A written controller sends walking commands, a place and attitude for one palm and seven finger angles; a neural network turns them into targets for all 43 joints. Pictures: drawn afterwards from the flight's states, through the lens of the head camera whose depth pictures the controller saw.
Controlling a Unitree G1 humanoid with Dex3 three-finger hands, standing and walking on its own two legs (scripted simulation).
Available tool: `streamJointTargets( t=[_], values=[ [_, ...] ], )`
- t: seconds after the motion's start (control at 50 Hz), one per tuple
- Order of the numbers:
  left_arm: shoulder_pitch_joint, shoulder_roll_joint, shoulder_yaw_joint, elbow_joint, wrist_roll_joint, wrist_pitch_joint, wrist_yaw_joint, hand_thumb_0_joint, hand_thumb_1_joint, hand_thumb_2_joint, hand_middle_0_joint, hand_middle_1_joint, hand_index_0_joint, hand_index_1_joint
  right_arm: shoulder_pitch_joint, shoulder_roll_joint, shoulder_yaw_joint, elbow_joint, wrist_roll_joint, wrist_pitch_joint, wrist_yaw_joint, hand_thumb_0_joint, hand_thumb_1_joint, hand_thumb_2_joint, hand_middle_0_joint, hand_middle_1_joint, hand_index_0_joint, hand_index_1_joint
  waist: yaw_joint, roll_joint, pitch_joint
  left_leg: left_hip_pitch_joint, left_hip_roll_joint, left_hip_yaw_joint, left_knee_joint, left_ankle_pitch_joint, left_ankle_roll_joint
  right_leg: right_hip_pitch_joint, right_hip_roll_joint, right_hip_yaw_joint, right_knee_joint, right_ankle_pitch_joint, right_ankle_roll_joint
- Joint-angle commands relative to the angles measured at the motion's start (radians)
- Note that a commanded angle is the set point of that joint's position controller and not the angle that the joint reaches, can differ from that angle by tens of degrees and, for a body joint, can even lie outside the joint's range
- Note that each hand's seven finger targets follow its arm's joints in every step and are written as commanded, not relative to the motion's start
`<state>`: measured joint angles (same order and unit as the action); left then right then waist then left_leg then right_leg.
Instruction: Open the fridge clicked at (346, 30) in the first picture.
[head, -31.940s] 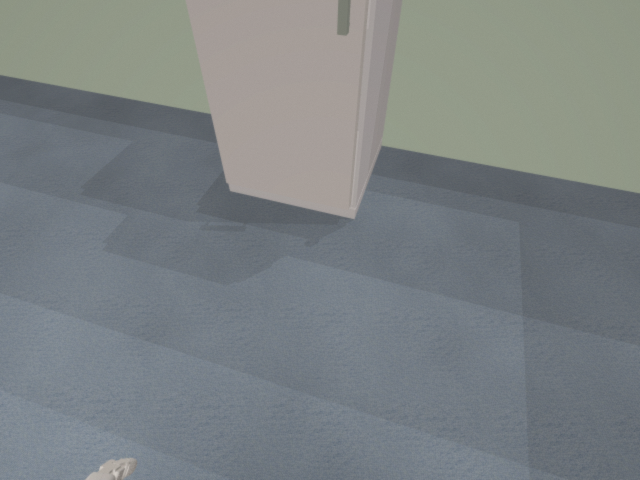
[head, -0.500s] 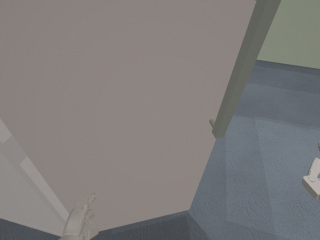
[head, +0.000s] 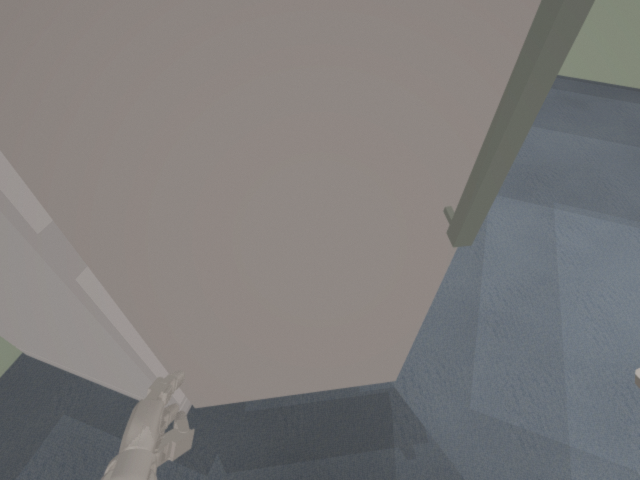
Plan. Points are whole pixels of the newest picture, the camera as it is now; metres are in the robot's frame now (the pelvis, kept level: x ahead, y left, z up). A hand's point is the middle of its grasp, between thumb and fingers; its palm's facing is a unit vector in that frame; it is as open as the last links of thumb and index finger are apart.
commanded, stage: step back with the hand held close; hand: right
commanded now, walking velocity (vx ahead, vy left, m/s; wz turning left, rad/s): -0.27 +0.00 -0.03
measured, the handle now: (498, 120) +0.45 -0.17 +0.23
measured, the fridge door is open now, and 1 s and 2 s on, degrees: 63 63 63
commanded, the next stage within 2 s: stop stepping back and stand still in 1.08 s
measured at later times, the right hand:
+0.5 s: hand out of the picture +0.12 -0.27 +0.16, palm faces +0.49 +0.73 -0.47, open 7.5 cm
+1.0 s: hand out of the picture +0.07 -0.28 +0.17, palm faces +0.47 +0.78 -0.41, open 7.5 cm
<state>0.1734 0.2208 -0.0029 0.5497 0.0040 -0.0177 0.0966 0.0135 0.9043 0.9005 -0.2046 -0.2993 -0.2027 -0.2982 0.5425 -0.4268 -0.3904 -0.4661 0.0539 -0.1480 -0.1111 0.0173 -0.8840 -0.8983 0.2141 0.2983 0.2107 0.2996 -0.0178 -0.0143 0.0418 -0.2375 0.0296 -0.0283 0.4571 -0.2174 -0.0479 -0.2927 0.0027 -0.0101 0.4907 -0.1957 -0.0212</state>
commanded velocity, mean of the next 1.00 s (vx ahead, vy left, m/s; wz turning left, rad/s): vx -0.35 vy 0.00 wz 0.04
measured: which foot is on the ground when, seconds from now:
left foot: down 0.00-0.66, up 0.68-0.82, down 0.84-1.00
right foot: down 0.00-0.86, up 0.88-0.94, down 0.96-1.00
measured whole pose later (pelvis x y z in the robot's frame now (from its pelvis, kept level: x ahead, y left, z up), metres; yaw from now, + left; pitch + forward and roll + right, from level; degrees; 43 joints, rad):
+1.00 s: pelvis -0.12 -0.01 -0.01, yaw -2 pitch +2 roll +2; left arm 0.16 0.18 -0.01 0.66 0.02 -0.10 0.09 0.02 0.90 0.90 -0.21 -0.30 -0.21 -0.30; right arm 0.44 -0.40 -0.39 -0.48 0.02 -0.27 -0.12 0.02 -0.88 -0.90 0.21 0.30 0.21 0.30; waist -0.06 0.02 0.00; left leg -0.20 -0.06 -0.08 0.52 -0.33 -0.02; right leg -0.42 -0.01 -0.05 0.51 -0.13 -0.05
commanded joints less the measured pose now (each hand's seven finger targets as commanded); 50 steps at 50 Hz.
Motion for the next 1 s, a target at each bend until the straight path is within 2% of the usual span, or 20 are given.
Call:
streamJointTargets(
  t=[0.0, 0.1, 0.32, 0.4, 0.52, 0.56, 0.6, 0.64, 0.66, 0.7, 0.74, 0.78, 0.8, 0.82, 0.84, 0.86, 0.88, 0.9, 0.94, 0.98],
  values=[
    [-0.083, 0.124, 0.038, -0.163, -0.007, -0.067, 0.015, 0.000, 0.900, 0.900, -0.200, -0.300, -0.200, -0.300, -0.046, -0.163, -0.153, -0.207, -0.004, -0.088, -0.032, 0.000, -0.900, -0.900, 0.200, 0.300, 0.200, 0.300, -0.010, -0.091, -0.155, 0.074, -0.008, 0.021, -0.006, 0.111, 0.028, -0.039, -0.089, 0.088, -0.141, 0.001, -0.039],
    [-0.070, 0.133, 0.043, -0.157, -0.010, -0.096, 0.013, 0.000, 0.900, 0.900, -0.200, -0.300, -0.200, -0.300, -0.072, -0.154, -0.153, -0.185, -0.021, -0.113, -0.037, 0.000, -0.900, -0.900, 0.200, 0.300, 0.200, 0.300, -0.005, -0.051, -0.111, 0.090, -0.009, -0.013, -0.031, -0.050, 0.031, -0.192, -0.081, 0.111, -0.158, -0.309, -0.056],
    [-0.055, 0.139, 0.049, -0.136, -0.001, -0.168, 0.011, 0.000, 0.900, 0.900, -0.200, -0.300, -0.200, -0.300, -0.089, -0.162, -0.179, -0.221, -0.046, -0.172, -0.038, 0.000, -0.900, -0.900, 0.200, 0.300, 0.200, 0.300, -0.006, -0.134, -0.112, 0.158, -0.055, -0.033, 0.067, -0.075, 0.030, -0.343, -0.112, 0.175, -0.193, -0.479, -0.081],
    [-0.043, 0.131, 0.052, -0.124, 0.002, -0.181, 0.006, 0.000, 0.900, 0.900, -0.200, -0.300, -0.200, -0.300, -0.096, -0.162, -0.181, -0.223, -0.041, -0.181, -0.033, 0.000, -0.900, -0.900, 0.200, 0.300, 0.200, 0.300, -0.001, -0.057, -0.108, 0.079, -0.025, -0.086, 0.017, -0.053, 0.048, -0.292, -0.078, 0.133, -0.107, -0.396, -0.063],
    [-0.023, 0.112, 0.050, -0.078, 0.005, -0.162, -0.003, 0.000, 0.900, 0.900, -0.200, -0.300, -0.200, -0.300, -0.134, -0.176, -0.148, -0.217, -0.028, -0.185, -0.050, 0.000, -0.900, -0.900, 0.200, 0.300, 0.200, 0.300, 0.017, 0.078, -0.120, -0.242, 0.100, -0.149, -0.145, -0.130, 0.101, 0.009, -0.003, 0.031, 0.118, -0.175, 0.004],
    [-0.033, 0.114, 0.051, -0.081, 0.004, -0.154, 0.000, 0.000, 0.900, 0.900, -0.200, -0.300, -0.200, -0.300, -0.114, -0.190, -0.166, -0.214, -0.025, -0.184, -0.056, 0.000, -0.900, -0.900, 0.200, 0.300, 0.200, 0.300, 0.018, 0.036, -0.127, -0.218, 0.067, -0.109, -0.100, -0.081, 0.085, -0.001, -0.025, 0.062, 0.054, -0.144, -0.003],
    [-0.051, 0.135, 0.055, -0.104, -0.001, -0.155, 0.005, 0.000, 0.900, 0.900, -0.200, -0.300, -0.200, -0.300, -0.117, -0.193, -0.182, -0.243, -0.030, -0.196, -0.052, 0.000, -0.900, -0.900, 0.200, 0.300, 0.200, 0.300, 0.016, -0.059, -0.115, -0.118, -0.012, -0.060, -0.014, -0.147, 0.048, -0.133, -0.084, 0.144, -0.084, -0.311, -0.036],
    [-0.088, 0.161, 0.062, -0.128, 0.001, -0.173, 0.013, 0.000, 0.900, 0.900, -0.200, -0.300, -0.200, -0.300, -0.101, -0.191, -0.221, -0.248, -0.050, -0.207, -0.046, 0.000, -0.900, -0.900, 0.200, 0.300, 0.200, 0.300, 0.000, -0.296, -0.119, 0.209, -0.138, 0.015, 0.316, -0.068, 0.010, -0.482, -0.236, 0.340, -0.371, -0.624, -0.121],
    [-0.079, 0.152, 0.073, -0.120, 0.008, -0.179, 0.011, 0.000, 0.900, 0.900, -0.200, -0.300, -0.200, -0.300, -0.104, -0.182, -0.231, -0.254, -0.058, -0.210, -0.041, 0.000, -0.900, -0.900, 0.200, 0.300, 0.200, 0.300, -0.006, -0.319, -0.151, 0.281, -0.157, 0.020, 0.438, -0.028, 0.013, -0.528, -0.292, 0.389, -0.397, -0.628, -0.153],
    [-0.072, 0.141, 0.084, -0.111, 0.010, -0.185, -0.004, 0.000, 0.900, 0.900, -0.200, -0.300, -0.200, -0.300, -0.051, -0.181, -0.233, -0.228, -0.050, -0.211, -0.029, 0.000, -0.900, -0.900, 0.200, 0.300, 0.200, 0.300, -0.010, -0.221, -0.158, 0.226, -0.151, 0.003, 0.431, -0.145, 0.029, -0.454, -0.293, 0.337, -0.332, -0.528, -0.156],
    [-0.058, 0.133, 0.087, -0.104, 0.011, -0.191, -0.018, 0.000, 0.900, 0.900, -0.200, -0.300, -0.200, -0.300, 0.015, -0.177, -0.230, -0.220, -0.025, -0.209, -0.023, 0.000, -0.900, -0.900, 0.200, 0.300, 0.200, 0.300, -0.013, -0.242, -0.153, 0.149, -0.135, 0.028, 0.267, -0.214, 0.050, -0.322, -0.264, 0.277, -0.285, -0.433, -0.126],
    [-0.059, 0.100, 0.075, -0.070, 0.015, -0.183, -0.029, 0.000, 0.900, 0.900, -0.200, -0.300, -0.200, -0.300, 0.009, -0.170, -0.188, -0.259, 0.011, -0.210, -0.022, 0.000, -0.900, -0.900, 0.200, 0.300, 0.200, 0.300, -0.006, -0.200, -0.174, -0.034, -0.050, -0.007, -0.066, -0.244, 0.084, -0.038, -0.223, 0.189, -0.171, -0.216, -0.035],
    [-0.045, 0.085, 0.067, -0.056, 0.016, -0.172, -0.031, 0.000, 0.900, 0.900, -0.200, -0.300, -0.200, -0.300, -0.030, -0.175, -0.172, -0.275, 0.012, -0.220, -0.022, 0.000, -0.900, -0.900, 0.200, 0.300, 0.200, 0.300, 0.007, -0.114, -0.161, -0.123, 0.041, -0.149, -0.200, -0.169, 0.114, 0.050, -0.165, 0.113, -0.035, -0.092, 0.003],
    [-0.038, 0.066, 0.058, -0.041, 0.016, -0.157, -0.024, 0.000, 0.900, 0.900, -0.200, -0.300, -0.200, -0.300, -0.083, -0.217, -0.186, -0.271, 0.005, -0.226, -0.030, 0.000, -0.900, -0.900, 0.200, 0.300, 0.200, 0.300, 0.011, 0.072, -0.161, -0.260, 0.197, -0.340, -0.255, 0.047, 0.154, 0.132, -0.096, 0.028, 0.162, -0.035, 0.040],
    [-0.032, 0.058, 0.047, -0.020, 0.032, -0.157, -0.012, 0.000, 0.900, 0.900, -0.200, -0.300, -0.200, -0.300, -0.161, -0.244, -0.187, -0.264, -0.014, -0.229, -0.045, 0.000, -0.900, -0.900, 0.200, 0.300, 0.200, 0.300, 0.015, 0.099, -0.183, -0.225, 0.286, -0.349, -0.212, 0.455, 0.171, 0.113, -0.080, 0.008, 0.248, -0.027, 0.046],
    [-0.061, 0.069, 0.055, -0.030, 0.013, -0.159, -0.004, 0.000, 0.900, 0.900, -0.200, -0.300, -0.200, -0.300, -0.231, -0.186, -0.099, -0.256, -0.031, -0.212, -0.037, 0.000, -0.900, -0.900, 0.200, 0.300, 0.200, 0.300, 0.018, 0.225, -0.194, -0.078, 0.197, -0.232, -0.094, 0.818, 0.096, 0.034, -0.022, -0.031, 0.251, -0.033, 0.040],
    [-0.078, 0.081, 0.060, -0.053, 0.005, -0.159, 0.008, 0.000, 0.900, 0.900, -0.200, -0.300, -0.200, -0.300, -0.256, -0.214, -0.122, -0.229, -0.036, -0.186, -0.036, 0.000, -0.900, -0.900, 0.200, 0.300, 0.200, 0.300, 0.015, 0.267, -0.207, -0.020, 0.165, -0.177, -0.027, 0.974, 0.062, 0.022, -0.014, -0.044, 0.215, 0.044, 0.031],
    [-0.068, 0.087, 0.055, -0.051, 0.010, -0.149, 0.014, 0.000, 0.900, 0.900, -0.200, -0.300, -0.200, -0.300, -0.226, -0.220, -0.138, -0.173, -0.035, -0.167, -0.031, 0.000, -0.900, -0.900, 0.200, 0.300, 0.200, 0.300, 0.016, 0.234, -0.174, -0.066, 0.134, -0.136, -0.016, 0.903, 0.052, 0.069, -0.010, -0.045, 0.161, 0.113, 0.022],
    [-0.102, 0.105, 0.042, -0.062, -0.002, -0.135, 0.025, 0.000, 0.900, 0.900, -0.200, -0.300, -0.200, -0.300, -0.249, -0.186, -0.098, -0.184, -0.035, -0.157, -0.025, 0.000, -0.900, -0.900, 0.200, 0.300, 0.200, 0.300, 0.022, -0.018, -0.160, -0.102, 0.031, -0.076, 0.064, 0.722, 0.011, 0.191, -0.065, -0.020, -0.038, 0.530, 0.002],
    [-0.073, 0.117, 0.057, -0.082, 0.000, -0.123, -0.005, 0.000, 0.900, 0.900, -0.200, -0.300, -0.200, -0.300, -0.170, -0.187, -0.121, -0.218, -0.020, -0.149, -0.024, 0.000, -0.900, -0.900, 0.200, 0.300, 0.200, 0.300, -0.007, -0.167, -0.338, -0.132, -0.083, -0.028, 0.257, -0.003, 0.000, 0.358, -0.241, 0.121, -0.098, 0.878, -0.067]
  ],
)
